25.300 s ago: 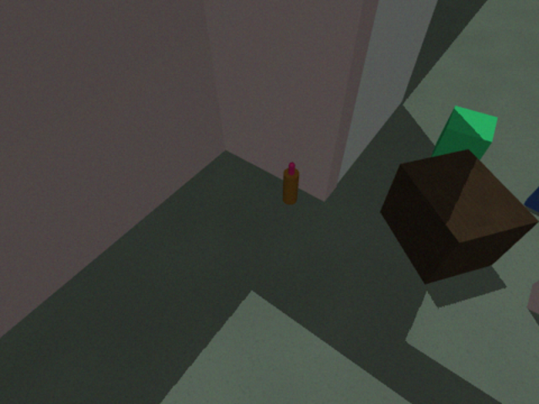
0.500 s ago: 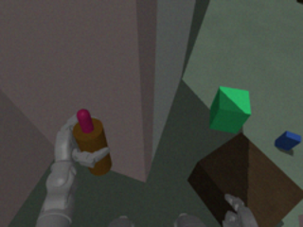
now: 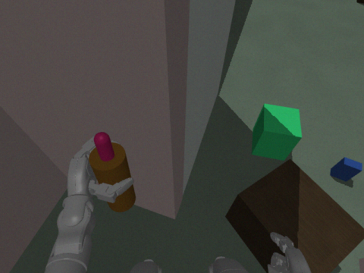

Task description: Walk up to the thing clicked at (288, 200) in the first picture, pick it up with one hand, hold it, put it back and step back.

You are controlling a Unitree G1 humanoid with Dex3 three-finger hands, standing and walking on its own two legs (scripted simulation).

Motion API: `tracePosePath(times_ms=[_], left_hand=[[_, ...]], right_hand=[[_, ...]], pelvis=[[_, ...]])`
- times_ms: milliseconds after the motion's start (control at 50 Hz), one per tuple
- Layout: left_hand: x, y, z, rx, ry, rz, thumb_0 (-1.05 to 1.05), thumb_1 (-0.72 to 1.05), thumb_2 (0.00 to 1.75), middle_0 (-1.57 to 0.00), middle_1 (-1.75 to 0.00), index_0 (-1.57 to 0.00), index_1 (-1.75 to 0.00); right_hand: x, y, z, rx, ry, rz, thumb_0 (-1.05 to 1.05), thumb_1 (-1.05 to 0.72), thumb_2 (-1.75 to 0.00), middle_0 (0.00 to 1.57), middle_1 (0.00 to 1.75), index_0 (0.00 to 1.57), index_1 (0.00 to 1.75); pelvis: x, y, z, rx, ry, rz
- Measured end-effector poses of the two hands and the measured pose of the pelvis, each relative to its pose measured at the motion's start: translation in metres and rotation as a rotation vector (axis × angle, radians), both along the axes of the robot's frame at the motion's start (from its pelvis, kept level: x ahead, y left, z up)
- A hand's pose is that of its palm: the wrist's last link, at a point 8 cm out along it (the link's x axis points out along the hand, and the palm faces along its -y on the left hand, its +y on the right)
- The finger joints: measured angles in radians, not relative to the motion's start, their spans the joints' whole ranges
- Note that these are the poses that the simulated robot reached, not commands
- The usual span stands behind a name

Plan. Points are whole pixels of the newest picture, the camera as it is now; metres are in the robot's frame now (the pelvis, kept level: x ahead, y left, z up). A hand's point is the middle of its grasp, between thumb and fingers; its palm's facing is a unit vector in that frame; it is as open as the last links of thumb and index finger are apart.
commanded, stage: hold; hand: left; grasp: from the side
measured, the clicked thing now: (113, 172) +0.32 +0.16 +0.03
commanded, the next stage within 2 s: crouch in 0.76 s
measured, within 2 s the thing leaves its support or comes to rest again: neither
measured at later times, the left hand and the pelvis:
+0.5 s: hand (113, 166) +0.32 +0.15 +0.04, palm faces +0.08 -1.00 -0.04, open 10.2 cm; pelvis +0.00 +0.00 +0.00, yaw +0 degrees
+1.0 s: hand (113, 166) +0.33 +0.16 +0.03, palm faces +0.08 -1.00 -0.04, open 10.2 cm; pelvis +0.01 +0.00 +0.00, yaw +0 degrees
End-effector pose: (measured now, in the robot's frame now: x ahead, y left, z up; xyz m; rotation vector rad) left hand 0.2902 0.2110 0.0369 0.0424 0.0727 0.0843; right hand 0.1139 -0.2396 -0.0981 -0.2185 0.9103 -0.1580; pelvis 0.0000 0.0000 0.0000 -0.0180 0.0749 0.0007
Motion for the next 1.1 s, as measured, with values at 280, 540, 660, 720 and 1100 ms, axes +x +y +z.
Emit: tracePosePath(times_ms=[280, 540, 660, 720, 1100], left_hand=[[0.001, -0.005, 0.004, 0.002, -0.008, 0.002, 0.02, -0.39, 1.01, -0.72, -1.1, -0.69, -1.08], [0.009, -0.005, 0.002, -0.006, -0.001, 0.005, 0.02, -0.39, 1.01, -0.72, -1.1, -0.69, -1.08], [0.009, -0.004, 0.002, 0.001, 0.0, 0.001, 0.02, -0.39, 1.01, -0.72, -1.1, -0.69, -1.08], [0.008, -0.004, 0.002, 0.002, 0.001, 0.003, 0.02, -0.39, 1.01, -0.72, -1.1, -0.69, -1.08], [0.014, -0.002, -0.019, -0.02, 0.016, 0.021, 0.02, -0.4, 1.01, -0.75, -1.06, -0.72, -1.04]], right_hand=[[0.005, 0.0, -0.001, 0.002, -0.009, 0.007, 0.01, -0.91, -0.9, 0.2, 0.3, 0.2, 0.3], [0.006, -0.003, -0.001, 0.0, 0.001, 0.001, 0.01, -0.91, -0.9, 0.2, 0.3, 0.2, 0.3], [0.006, -0.005, -0.002, 0.0, 0.008, -0.005, 0.01, -0.91, -0.9, 0.2, 0.3, 0.2, 0.3], [0.007, -0.005, -0.002, -0.001, 0.009, -0.006, 0.01, -0.92, -0.9, 0.2, 0.3, 0.2, 0.3], [0.006, -0.005, -0.008, -0.003, 0.022, 0.008, 0.0, -0.89, -0.9, 0.2, 0.3, 0.2, 0.3]], pelvis=[[0.001, -0.003, 0.0, 0.001, 0.003, 0.005], [0.005, -0.004, 0.0, 0.001, 0.011, 0.005], [0.007, -0.004, 0.0, 0.001, 0.012, 0.004], [0.009, -0.004, 0.0, 0.0, 0.013, 0.004], [0.003, -0.004, -0.007, 0.001, 0.047, 0.004]])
